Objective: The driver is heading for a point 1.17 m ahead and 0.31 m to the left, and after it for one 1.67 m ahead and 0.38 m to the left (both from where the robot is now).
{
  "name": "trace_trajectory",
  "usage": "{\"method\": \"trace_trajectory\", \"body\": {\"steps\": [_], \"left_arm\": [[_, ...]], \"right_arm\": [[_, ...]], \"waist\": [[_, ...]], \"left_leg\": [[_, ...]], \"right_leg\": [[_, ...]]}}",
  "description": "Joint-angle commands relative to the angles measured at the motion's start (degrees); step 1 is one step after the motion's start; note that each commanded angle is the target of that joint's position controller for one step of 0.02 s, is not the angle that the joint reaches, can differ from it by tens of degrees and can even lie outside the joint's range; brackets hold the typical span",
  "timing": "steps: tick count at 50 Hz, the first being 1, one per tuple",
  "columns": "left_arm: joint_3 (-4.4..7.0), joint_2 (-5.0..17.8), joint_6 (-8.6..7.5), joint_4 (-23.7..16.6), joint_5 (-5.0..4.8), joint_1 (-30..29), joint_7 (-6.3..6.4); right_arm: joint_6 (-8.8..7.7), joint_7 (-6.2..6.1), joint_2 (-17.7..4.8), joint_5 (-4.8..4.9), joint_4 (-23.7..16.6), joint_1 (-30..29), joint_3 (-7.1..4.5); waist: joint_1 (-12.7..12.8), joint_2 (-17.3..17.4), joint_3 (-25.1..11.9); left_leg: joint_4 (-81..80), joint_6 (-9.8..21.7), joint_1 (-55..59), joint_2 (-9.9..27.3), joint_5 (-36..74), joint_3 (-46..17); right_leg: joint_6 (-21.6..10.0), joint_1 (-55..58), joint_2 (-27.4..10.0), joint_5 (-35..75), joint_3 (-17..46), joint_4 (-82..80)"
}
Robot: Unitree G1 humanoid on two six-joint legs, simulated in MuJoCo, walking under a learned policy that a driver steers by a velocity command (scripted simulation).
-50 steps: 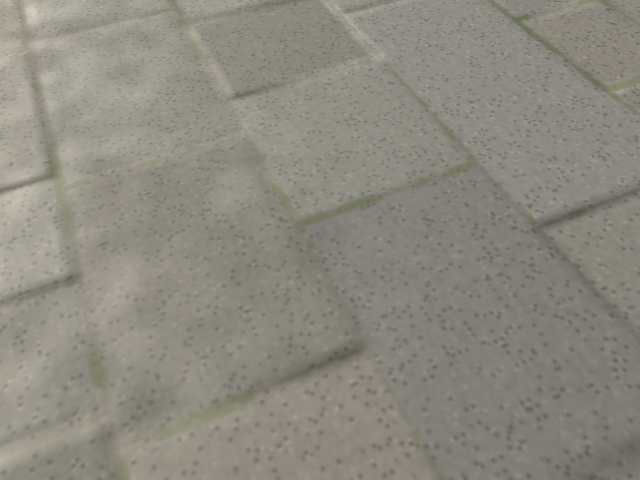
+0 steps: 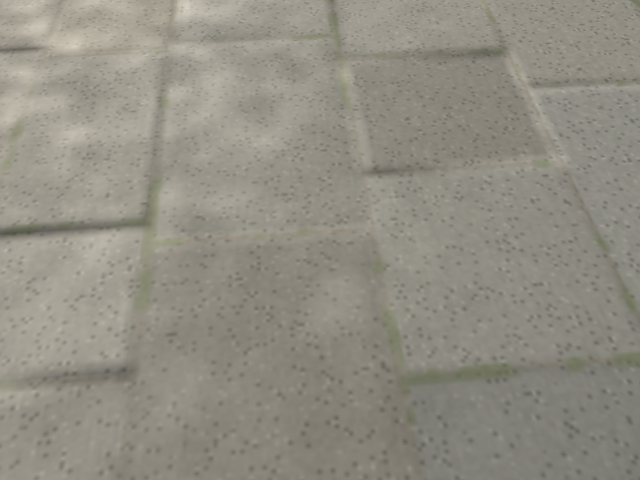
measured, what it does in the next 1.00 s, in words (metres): walks ahead, turning left: left foot, then right foot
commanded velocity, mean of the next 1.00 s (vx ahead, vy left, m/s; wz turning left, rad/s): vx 0.50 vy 0.00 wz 0.51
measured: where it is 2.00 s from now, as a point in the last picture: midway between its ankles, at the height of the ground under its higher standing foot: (225, 237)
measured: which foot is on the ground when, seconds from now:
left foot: up 0.00-0.20, down 0.22-0.74, up 0.76-1.00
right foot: down 0.00-0.22, up 0.24-0.70, down 0.72-1.00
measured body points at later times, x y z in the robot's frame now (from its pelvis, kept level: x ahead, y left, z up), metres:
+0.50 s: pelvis +0.27 +0.09 +0.00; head +0.30 +0.12 +0.45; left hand +0.39 +0.40 -0.09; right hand +0.42 -0.17 -0.10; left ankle +0.25 +0.15 -0.74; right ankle +0.45 -0.07 -0.67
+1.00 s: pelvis +0.56 +0.13 +0.00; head +0.59 +0.14 +0.45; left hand +0.45 +0.39 -0.12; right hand +0.84 -0.01 -0.09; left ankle +0.55 +0.31 -0.69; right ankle +0.59 +0.03 -0.74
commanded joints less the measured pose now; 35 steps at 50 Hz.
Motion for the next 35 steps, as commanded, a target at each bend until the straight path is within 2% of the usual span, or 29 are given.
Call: {"method": "trace_trajectory", "body": {"steps": [1,4,7,9,10,11,12,13,14,15,16,17,18,20,22,27,29,32,34,35], "left_arm": [[1.98,8.9,-0.73,-4.29,-0.24,-5.4,0.51],[2.49,10.5,0.25,-3.26,-0.89,-2.72,0.73],[3.11,12.16,1.55,-2.35,-2.05,-1.36,0.71],[3.66,13.86,2.37,-2.52,-2.78,-2.05,0.93],[3.76,14.21,2.87,-2.74,-3.16,-2.82,1.01],[3.16,12.8,3.12,-3.03,-3.04,-3.1,1.18],[1.43,8.19,2.82,-4.24,-0.47,-1.07,1.25],[-0.62,2.37,1.22,-7.56,0.54,2.45,0.77],[0.47,8.69,-0.48,-8.14,-1.92,-4.86,0.18],[0.83,10.06,-1.51,-9.6,-3.35,-8.29,-0.12],[0.58,9.17,-2.03,-8.92,-2.33,-8.19,0.31],[0.85,9.28,-2.06,-8.34,-0.8,-7.77,0.65],[1.07,9.46,-1.51,-8.01,-0.47,-6.72,0.5],[0.96,8.28,-0.37,-7.93,0.09,-6.22,0.4],[0.58,6.91,0.4,-8.71,0.45,-8.8,0.54],[-0.55,4.56,0.06,-11.59,-0.21,-19.14,-0.16],[-0.49,5.03,-0.38,-12.62,-0.68,-21.67,-0.64],[0.17,6.81,-1.08,-13.15,-0.86,-21.86,-1.25],[0.81,7.98,-1.55,-12.62,-0.97,-18.83,-1.26],[1.45,8.74,-1.83,-11.45,-0.83,-14.31,-0.97]], "right_arm": [[-0.87,1.16,-0.86,-0.08,-3.72,-0.99,0.24],[-1.05,2.29,-0.52,-0.07,-5.77,-6.67,0.59],[-0.78,3.04,-1.74,-0.13,-7.81,-9.27,0.17],[-0.37,3.14,-3.88,-0.43,-8.03,-6.46,-0.97],[-0.13,3.01,-5.7,-0.38,-6.77,-0.63,-2.14],[0.16,2.35,-8.92,-0.12,-3.92,9.29,-4.11],[0.77,1.11,-14.39,0.46,-2.24,16.59,-5.8],[-0.38,1.42,-18.56,0.37,-4.4,12.56,-5.55],[-1.67,2.19,-12.69,0.19,-5.41,12.6,-3.97],[-2.63,2.34,-10.25,-0.26,-4.78,10.68,-3.11],[-3.03,2.31,-8.85,-0.23,-4.93,7.47,-2.61],[-3.04,2.08,-7.31,-0.5,-5.44,4.06,-2.11],[-3.07,1.75,-6.18,-1.18,-6.3,2.31,-1.59],[-3.35,1.13,-6.48,-1.06,-6.2,2.1,-1.62],[-3.43,0.31,-7.63,-0.84,-5.28,3.77,-1.9],[-2.74,-0.82,-8.49,-0.4,-2.93,7.67,-2.14],[-2.56,-0.86,-8.69,-0.13,-1.77,9.42,-2.26],[-1.96,-1.19,-7.89,0.12,-0.74,10.33,-2.17],[-1.45,-1.36,-7.98,-0.03,-0.63,9.56,-2.37],[-1.24,-1.28,-7.24,-0.08,-0.89,8.59,-2.13]], "waist": [[-1.33,-5.29,0.75],[0.85,-4.5,2.3],[0.62,-4.96,2.98],[-2.15,-6.67,-0.17],[-5.84,-6.72,-3.62],[-10.96,-5.2,-8.73],[-12.1,5.27,-13.25],[-4.98,14.79,-19.7],[-9.7,5.6,-20.08],[-9.03,3.93,-12.19],[-6.57,-0.68,-8.57],[-4.43,-1.27,-6.42],[-2.85,0.04,-6.08],[-2.1,0.05,-5.75],[-2.6,-0.66,-4.15],[-6.49,1.66,-1.36],[-7.48,1.98,-0.84],[-6.99,2.9,-0.98],[-5.29,4.8,-1.52],[-2.85,5.19,-3.29]], "left_leg": [[-8.84,0.18,1.16,1.43,9.15,0.23],[-15.89,1.07,1.78,0.42,11.01,3.35],[-19.63,3.13,1.55,-0.9,6.36,5.15],[-20.2,5.42,7.54,-4.48,0.38,8.24],[-21.5,7.01,15.25,-7.13,-0.66,9.89],[-24.25,9.17,29.64,-9.91,2.06,9.97],[-25.35,12.91,45.84,-0.58,3.27,-5.66],[-35.11,23.76,58.27,10.86,-13.44,-39.98],[-41.37,22.2,57.87,12.23,-17.75,-42.67],[-41.79,19.85,52.09,10.89,-13.34,-34.84],[-41.12,17.91,44.61,8.33,-6.22,-28.17],[-41.3,16.66,38.16,6.03,0.7,-22.9],[-42.37,16.3,34.45,4.61,5.01,-20.29],[-43.64,17.01,30.77,3.56,12.3,-17.29],[-44.28,16.75,28.2,2.08,15.08,-14.02],[-43.53,12.84,25.13,-1.37,7.68,-11.23],[-42.39,12.35,25.72,-0.45,5.58,-13.3],[-37.5,11.6,30.72,1.43,4.88,-17.86],[-34.1,10.78,32.44,2.2,8.12,-20.32],[-30.58,9.77,31.9,0.74,11.6,-20.09]], "right_leg": [[-8.51,-1.32,-15.38,13.13,4.84,-9.31],[-7.67,2.23,-16.29,13.8,1.62,-8.88],[-6.31,8.19,-18.09,19.68,-0.15,-5.62],[-5.02,10.62,-18.05,37.54,-2.03,2.49],[-4.07,9.75,-17.06,44.56,-3.39,11.43],[-2.1,3.83,-14.69,43.29,-4.92,24.48],[0.86,-11.94,-11.12,14.98,-5.06,43.8],[3.57,-33.39,0.84,-24.94,5.62,60.08],[2.54,-39.38,-1.25,-22.34,14.61,63.66],[1.17,-42.72,-3.48,-16.28,13.87,61.27],[0.79,-39.75,-6.08,-11.4,14.08,56.58],[1.21,-35.8,-7.61,-8.23,14.31,51.69],[1.57,-32.36,-8.49,-5.98,14.73,49.8],[3.37,-30.25,-8.09,-3.96,13.68,45.96],[5.15,-30.84,-7.03,0.52,12.82,39.93],[6.3,-26.88,-3.04,16.01,12.36,19.58],[5.72,-25.12,-2.11,17.69,12.87,16.14],[4.07,-24.37,-1.72,14.16,14.61,12.39],[2.42,-20.82,-1.43,8.46,14.23,11.76],[1.1,-14.62,-0.85,8.17,12.86,9.74]]}}
Keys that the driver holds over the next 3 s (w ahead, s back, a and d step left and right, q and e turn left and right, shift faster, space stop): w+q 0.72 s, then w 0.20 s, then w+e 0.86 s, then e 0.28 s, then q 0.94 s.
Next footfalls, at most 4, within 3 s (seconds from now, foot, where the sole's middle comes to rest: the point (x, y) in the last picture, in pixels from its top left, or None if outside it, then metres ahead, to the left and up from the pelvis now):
0.22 left None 0.29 0.16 -0.78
0.72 right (327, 407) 0.63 0.05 -0.78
1.20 left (179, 360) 0.73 0.40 -0.78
1.72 right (269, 246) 1.07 0.23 -0.78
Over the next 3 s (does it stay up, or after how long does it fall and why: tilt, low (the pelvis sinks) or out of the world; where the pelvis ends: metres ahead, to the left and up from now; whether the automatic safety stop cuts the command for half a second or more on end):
stays up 1.16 0.32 -0.02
